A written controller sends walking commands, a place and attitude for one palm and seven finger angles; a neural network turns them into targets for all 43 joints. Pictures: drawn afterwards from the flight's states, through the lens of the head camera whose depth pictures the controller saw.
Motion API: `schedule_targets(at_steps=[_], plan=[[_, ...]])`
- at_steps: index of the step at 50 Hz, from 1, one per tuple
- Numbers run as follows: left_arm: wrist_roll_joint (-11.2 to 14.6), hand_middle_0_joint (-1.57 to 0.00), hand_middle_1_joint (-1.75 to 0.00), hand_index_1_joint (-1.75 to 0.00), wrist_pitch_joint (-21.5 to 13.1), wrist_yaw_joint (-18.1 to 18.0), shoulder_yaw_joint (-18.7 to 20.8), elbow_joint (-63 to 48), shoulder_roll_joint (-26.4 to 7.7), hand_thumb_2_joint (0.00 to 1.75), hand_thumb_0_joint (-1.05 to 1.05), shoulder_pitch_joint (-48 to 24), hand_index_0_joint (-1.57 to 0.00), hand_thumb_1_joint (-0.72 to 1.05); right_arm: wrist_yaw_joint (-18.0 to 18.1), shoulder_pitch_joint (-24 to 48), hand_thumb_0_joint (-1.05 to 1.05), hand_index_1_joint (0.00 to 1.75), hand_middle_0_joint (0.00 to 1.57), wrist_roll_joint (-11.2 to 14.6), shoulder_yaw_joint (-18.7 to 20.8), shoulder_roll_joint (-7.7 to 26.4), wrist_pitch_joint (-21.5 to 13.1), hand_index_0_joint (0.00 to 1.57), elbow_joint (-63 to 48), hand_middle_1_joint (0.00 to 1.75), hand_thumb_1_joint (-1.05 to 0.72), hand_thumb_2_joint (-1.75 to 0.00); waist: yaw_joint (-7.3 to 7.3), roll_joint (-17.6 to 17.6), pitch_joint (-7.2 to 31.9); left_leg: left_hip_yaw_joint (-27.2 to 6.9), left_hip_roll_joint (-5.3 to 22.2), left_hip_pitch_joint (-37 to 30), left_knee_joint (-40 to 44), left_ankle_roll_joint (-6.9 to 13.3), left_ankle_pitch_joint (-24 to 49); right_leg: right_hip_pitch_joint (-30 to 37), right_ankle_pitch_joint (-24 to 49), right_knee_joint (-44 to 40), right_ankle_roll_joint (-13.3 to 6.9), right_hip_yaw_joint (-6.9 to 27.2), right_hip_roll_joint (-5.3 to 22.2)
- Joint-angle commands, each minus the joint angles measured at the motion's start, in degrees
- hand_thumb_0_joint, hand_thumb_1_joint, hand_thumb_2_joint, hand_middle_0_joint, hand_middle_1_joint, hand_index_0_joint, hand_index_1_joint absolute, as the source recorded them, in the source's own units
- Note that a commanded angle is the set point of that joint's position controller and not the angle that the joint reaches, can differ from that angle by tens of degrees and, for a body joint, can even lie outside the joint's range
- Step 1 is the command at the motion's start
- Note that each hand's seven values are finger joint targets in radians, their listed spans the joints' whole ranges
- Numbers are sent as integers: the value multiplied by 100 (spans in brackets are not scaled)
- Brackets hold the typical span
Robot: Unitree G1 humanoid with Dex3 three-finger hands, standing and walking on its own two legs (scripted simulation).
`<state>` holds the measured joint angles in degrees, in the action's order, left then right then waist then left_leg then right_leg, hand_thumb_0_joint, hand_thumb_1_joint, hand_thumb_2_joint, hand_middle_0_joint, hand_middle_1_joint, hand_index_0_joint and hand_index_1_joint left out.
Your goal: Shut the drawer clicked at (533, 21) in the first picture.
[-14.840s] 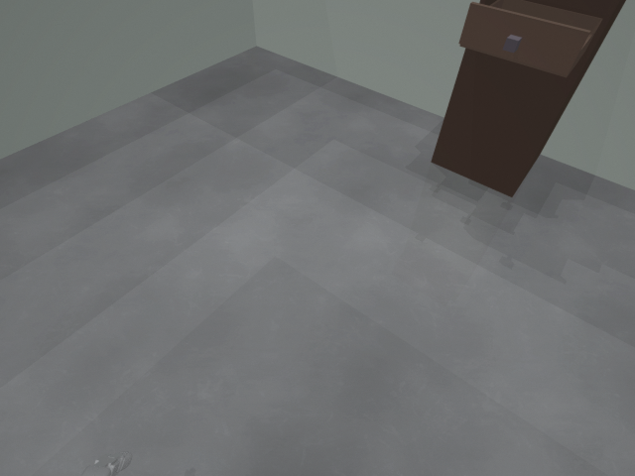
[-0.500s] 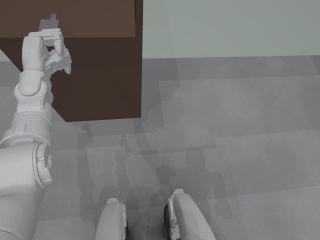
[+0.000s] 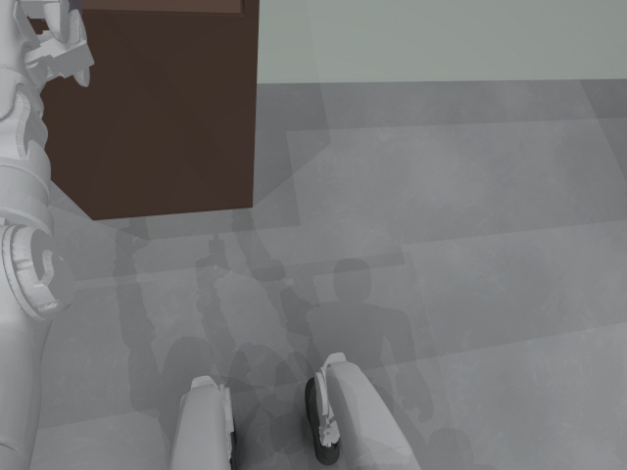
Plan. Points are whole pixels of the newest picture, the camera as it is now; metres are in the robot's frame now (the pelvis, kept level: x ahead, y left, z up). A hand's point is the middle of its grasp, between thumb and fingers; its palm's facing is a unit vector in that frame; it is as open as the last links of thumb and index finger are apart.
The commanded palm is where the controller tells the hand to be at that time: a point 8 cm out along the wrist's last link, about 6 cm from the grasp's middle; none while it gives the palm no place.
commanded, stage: push the drawer shut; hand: left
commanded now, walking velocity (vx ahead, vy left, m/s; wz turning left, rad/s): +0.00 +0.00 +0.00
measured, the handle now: out of the picture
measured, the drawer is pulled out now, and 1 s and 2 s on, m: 0.00 0.00 0.00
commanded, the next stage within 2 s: pull the fist back off the drawer in 0.16 s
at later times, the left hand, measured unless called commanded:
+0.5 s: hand (78, 42) +0.58 +0.18 +0.08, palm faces +0.01 -1.00 -0.04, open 3.3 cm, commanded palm +0.60 +0.19 +0.08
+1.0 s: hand (86, 48) +0.57 +0.17 +0.08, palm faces +0.02 -1.00 -0.03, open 3.3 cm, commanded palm +0.55 +0.20 +0.08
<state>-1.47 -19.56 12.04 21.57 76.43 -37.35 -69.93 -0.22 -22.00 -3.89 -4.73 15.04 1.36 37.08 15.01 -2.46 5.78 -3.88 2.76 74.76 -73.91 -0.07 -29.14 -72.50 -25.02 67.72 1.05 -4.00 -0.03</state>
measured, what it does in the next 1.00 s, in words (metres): stands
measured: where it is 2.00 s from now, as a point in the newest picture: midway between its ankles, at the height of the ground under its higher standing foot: (275, 450)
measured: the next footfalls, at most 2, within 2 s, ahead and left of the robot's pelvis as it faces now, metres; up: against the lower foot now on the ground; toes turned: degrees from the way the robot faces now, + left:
none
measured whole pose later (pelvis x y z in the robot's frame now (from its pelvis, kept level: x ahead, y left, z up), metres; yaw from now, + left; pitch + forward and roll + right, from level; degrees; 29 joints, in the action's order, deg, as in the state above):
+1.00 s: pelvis +0.02 +0.00 +0.02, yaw -1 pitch +28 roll -4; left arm 1.9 -20.5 9.8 23.5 65.9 -30.2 -57.6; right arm -1.8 -22.3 -3.1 -3.3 14.6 2.4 35.1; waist 12.3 -2.9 6.3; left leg -1.6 3.5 67.3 -69.7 0.1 -30.2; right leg -66.3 -25.6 64.2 1.3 -1.9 -0.8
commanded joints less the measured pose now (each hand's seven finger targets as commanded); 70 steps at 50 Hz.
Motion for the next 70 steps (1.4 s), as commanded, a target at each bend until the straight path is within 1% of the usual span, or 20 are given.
schedule_targets(at_steps=[1, 4, 10, 16, 19, 22, 25, 35, 38, 42, 43, 45, 51, 53, 55, 58, 61, 64, 67, 70], plan=[[148, -140, -160, -160, -265, -289, 79, -1439, -1216, 90, 0, -3831, -140, 90, 115, -1326, 0, 30, 20, 3, 358, 1222, -81, 20, -37, 30, -90, -90, 598, -1420, 3103, -237, -53, -2708, 912, 192, 1163, 874, 467, -882, -204, 67, -261], [145, -140, -160, -160, -292, -313, 145, -1601, -1399, 90, 0, -4015, -140, 90, 138, -1344, 0, 30, 20, -11, 335, 1250, -135, 20, -26, 30, -90, -90, 605, -1592, 3337, -272, -43, -2800, 896, 186, 1159, 826, 459, -836, -210, 59, -255], [136, -140, -160, -160, -232, -388, -151, -1521, -1090, 90, 0, -4139, -140, 90, 152, -1262, 0, 30, 20, 3, 294, 1264, -266, 20, 32, 30, -90, -90, 712, -1866, 3099, -358, -5, -2913, 1056, 155, 652, 463, 190, -886, -212, 22, -243], [101, -140, -160, -160, -208, -457, -210, -1587, -1084, 90, 0, -4196, -140, 90, 171, -1274, 0, 30, 20, -9, 281, 1291, -386, 20, 62, 30, -90, -90, 746, -1737, 3167, -384, -10, -2867, 1113, 170, 432, 518, 116, -907, -200, 23, -221], [71, -140, -160, -160, -221, -427, -34, -1527, -1356, 90, 0, -4128, -140, 90, 160, -1347, 0, 30, 20, -15, 265, 1290, -393, 20, 44, 30, -90, -90, 681, -1648, 3249, -337, -26, -2749, 1041, 178, 625, 709, 191, -874, -216, 25, -234], [81, -140, -160, -160, -186, -405, -124, -1473, -1135, 90, 0, -4050, -140, 90, 120, -1339, 0, 30, 20, -22, 284, 1264, -375, 20, 17, 30, -90, -90, 678, -1595, 3077, -309, -50, -2657, 1047, 184, 542, 709, 155, -924, -223, 36, -243], [62, -140, -160, -160, -241, -372, 155, -1545, -1465, 90, 0, -3972, -140, 90, 100, -1387, 0, 30, 20, -36, 302, 1282, -342, 20, -25, 30, -90, -90, 554, -1610, 3363, -310, -58, -2727, 991, 169, 760, 836, 261, -861, -245, 26, -247], [238, -140, -160, -160, -244, -217, 146, -1764, -944, 90, 0, -2772, -140, 90, -33, -1320, 0, 30, 20, -2, 389, 1185, -176, 20, -197, 30, -90, -90, 220, -1362, 3326, -168, -53, -2926, 1067, 161, 1214, 1253, 545, -950, -241, 23, -275], [271, -140, -160, -160, -280, -236, 439, -1851, -1186, 90, 0, -2314, -140, 90, -45, -1319, 0, 30, 20, 16, 407, 1177, -119, 20, -263, 30, -90, -90, 32, -1242, 3321, -77, -67, -2855, 1087, 176, 1383, 1600, 687, -979, -245, 71, -287], [342, -140, -160, -160, -367, -224, 518, -2177, -1107, 90, 0, -1717, -140, 90, -60, -1233, 0, 30, 20, 61, 452, 1108, -35, 20, -381, 30, -90, -90, -149, -917, 3340, 46, -64, -2789, 1137, 185, 1662, 2105, 1023, -1024, -214, 121, -289], [352, -140, -160, -160, -440, -215, 475, -2306, -983, 90, 0, -1503, -140, 90, -78, -1228, 0, 30, 20, 59, 467, 1088, -23, 20, -413, 30, -90, -90, -236, -1081, 3458, 38, -82, -3006, 1163, 164, 1881, 2132, 1186, -984, -239, 114, -297], [364, -140, -160, -160, -489, -225, 218, -2462, -626, 90, 0, -1506, -140, 90, -91, -1186, 0, 30, 20, 77, 510, 1050, 15, 20, -384, 30, -90, -90, -159, -1079, 3421, 40, -59, -3246, 1162, 138, 2112, 2008, 1362, -985, -216, 84, -287], [465, -140, -160, -160, -511, -244, 193, -2191, -340, 90, 0, -1267, -140, 90, -56, -1210, 0, 30, 20, 94, 583, 1030, 92, 20, -307, 30, -90, -90, -104, -670, 3039, 110, -90, -3156, 1172, 146, 2304, 2131, 1675, -1043, -188, 106, -279], [451, -140, -160, -160, -623, -258, 173, -2421, -286, 90, 0, -1236, -140, 90, -61, -1229, 0, 30, 20, 67, 608, 1013, 112, 20, -334, 30, -90, -90, -200, -884, 3222, 97, -103, -3443, 1166, 122, 2672, 2171, 1917, -973, -217, 102, -277], [530, -140, -160, -160, -715, -236, 260, -3192, -267, 90, 0, -373, -140, 90, -125, -1161, 0, 30, 20, 103, 666, 984, 160, 20, -548, 30, -90, -90, -609, -1240, 4086, 129, -105, -4229, 1263, 29, 3648, 2664, 2522, -982, -247, 111, -278], [759, -140, -160, -160, -571, -216, 339, -4123, -250, 90, 0, 1064, -140, 90, -169, -1065, 0, 30, 20, 221, 728, 944, 209, 20, -844, 30, -90, -90, -930, -935, 4442, 185, -116, -4588, 1547, 38, 4416, 3651, 3336, -1200, -248, 129, -316], [1017, -140, -160, -160, -143, -193, 118, -4795, 168, 90, 0, 1907, -140, 90, -145, -828, 0, 30, 20, 402, 748, 861, 229, 20, -1035, 30, -90, -90, -959, -276, 3719, 368, -162, -4100, 1947, 147, 3941, 4424, 3759, -1550, -186, 170, -280], [1237, -140, -160, -160, 18, -276, 46, -5430, 380, 90, 0, 2394, -140, 90, -44, -592, 0, 30, 20, 498, 750, 822, 169, 20, -1129, 30, -90, -90, -972, -39, 3124, 477, -190, -4126, 2263, 185, 3496, 4735, 3733, -1851, -154, 180, -270], [1337, -140, -160, -160, -43, -305, -227, -5628, 755, 90, 0, 2651, -140, 90, 32, -388, 0, 30, 20, 529, 721, 782, 87, 20, -1077, 30, -90, -90, -912, 0, 2395, 510, -204, -4280, 2522, 163, 3046, 4648, 3308, -2105, -152, 147, -286], [1331, -140, -160, -160, -146, -199, -447, -5891, 911, 90, 0, 3098, -140, 90, 76, -213, 0, 30, 20, 543, 721, 754, -13, 20, -1049, 30, -90, -90, -972, -284, 2209, 501, -199, -4656, 2665, 140, 3233, 4726, 3316, -2215, -179, 157, -247]])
